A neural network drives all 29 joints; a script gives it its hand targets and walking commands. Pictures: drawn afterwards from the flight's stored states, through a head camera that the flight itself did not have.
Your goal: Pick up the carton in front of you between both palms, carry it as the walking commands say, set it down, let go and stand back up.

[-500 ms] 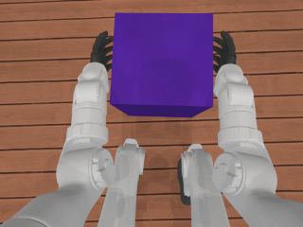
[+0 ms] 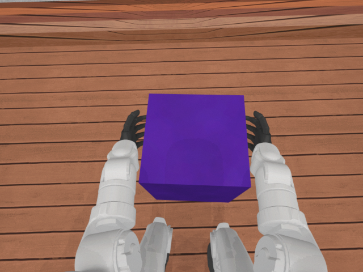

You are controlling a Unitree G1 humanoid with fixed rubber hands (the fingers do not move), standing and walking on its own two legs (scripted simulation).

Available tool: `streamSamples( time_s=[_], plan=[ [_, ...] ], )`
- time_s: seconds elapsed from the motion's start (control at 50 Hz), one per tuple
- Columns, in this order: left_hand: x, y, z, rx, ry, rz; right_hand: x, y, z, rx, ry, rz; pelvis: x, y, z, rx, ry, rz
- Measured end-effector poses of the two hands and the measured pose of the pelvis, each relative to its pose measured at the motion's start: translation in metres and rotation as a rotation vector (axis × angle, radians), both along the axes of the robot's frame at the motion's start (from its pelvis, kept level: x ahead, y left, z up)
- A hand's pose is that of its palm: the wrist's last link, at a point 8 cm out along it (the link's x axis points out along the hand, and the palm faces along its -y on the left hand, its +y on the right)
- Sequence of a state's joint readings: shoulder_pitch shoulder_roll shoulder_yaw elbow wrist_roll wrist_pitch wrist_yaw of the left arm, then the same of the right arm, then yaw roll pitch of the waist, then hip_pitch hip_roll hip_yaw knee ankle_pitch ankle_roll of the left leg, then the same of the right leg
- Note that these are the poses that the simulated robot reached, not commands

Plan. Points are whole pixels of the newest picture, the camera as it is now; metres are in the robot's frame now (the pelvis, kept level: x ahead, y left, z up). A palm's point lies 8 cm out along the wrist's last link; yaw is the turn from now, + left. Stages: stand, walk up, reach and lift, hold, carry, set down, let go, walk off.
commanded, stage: reach and lift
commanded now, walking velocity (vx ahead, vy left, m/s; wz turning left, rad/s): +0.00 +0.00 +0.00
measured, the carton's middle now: (193, 154) +0.39 +0.01 -0.10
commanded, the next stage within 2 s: hold in 1.58 s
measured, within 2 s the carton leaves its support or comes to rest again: neither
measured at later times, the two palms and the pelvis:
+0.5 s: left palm (110, 131) +0.34 +0.15 +0.12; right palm (299, 134) +0.35 -0.14 +0.12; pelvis +0.04 +0.00 +0.11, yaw +1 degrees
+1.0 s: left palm (103, 127) +0.33 +0.15 +0.15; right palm (311, 132) +0.34 -0.15 +0.15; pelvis +0.03 +0.00 +0.12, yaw +0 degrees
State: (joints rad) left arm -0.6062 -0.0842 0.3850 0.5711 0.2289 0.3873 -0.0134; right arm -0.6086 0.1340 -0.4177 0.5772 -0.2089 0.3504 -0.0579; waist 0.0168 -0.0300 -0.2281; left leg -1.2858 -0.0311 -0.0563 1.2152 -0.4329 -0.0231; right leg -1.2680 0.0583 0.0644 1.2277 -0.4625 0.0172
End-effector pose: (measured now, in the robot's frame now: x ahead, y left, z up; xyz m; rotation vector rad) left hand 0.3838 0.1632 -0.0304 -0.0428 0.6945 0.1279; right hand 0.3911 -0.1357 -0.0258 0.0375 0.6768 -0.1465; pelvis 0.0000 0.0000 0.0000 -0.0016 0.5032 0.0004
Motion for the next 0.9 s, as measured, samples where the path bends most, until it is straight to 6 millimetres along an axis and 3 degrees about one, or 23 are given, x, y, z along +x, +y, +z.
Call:
streamSamples(
  time_s=[0.32,0.56,0.64,0.9],
  plan=[
    [-0.03,-0.006,0.098,0.006,-0.004,0.0,-0.03,-0.006,0.097,-0.004,-0.004,0.007,0.032,-0.001,0.081,0.004,-0.25,0.005],
    [-0.048,-0.01,0.164,0.027,-0.037,-0.011,-0.047,-0.01,0.163,-0.032,-0.036,0.034,0.044,0.0,0.116,0.005,-0.47,0.007],
    [-0.052,-0.01,0.175,0.034,-0.027,-0.021,-0.053,-0.011,0.173,-0.038,-0.026,0.039,0.041,0.0,0.12,0.006,-0.526,0.005],
    [-0.056,-0.009,0.177,0.026,-0.016,-0.015,-0.056,-0.01,0.175,-0.028,-0.014,0.033,0.029,0.002,0.121,0.006,-0.575,0.007]
  ],
)
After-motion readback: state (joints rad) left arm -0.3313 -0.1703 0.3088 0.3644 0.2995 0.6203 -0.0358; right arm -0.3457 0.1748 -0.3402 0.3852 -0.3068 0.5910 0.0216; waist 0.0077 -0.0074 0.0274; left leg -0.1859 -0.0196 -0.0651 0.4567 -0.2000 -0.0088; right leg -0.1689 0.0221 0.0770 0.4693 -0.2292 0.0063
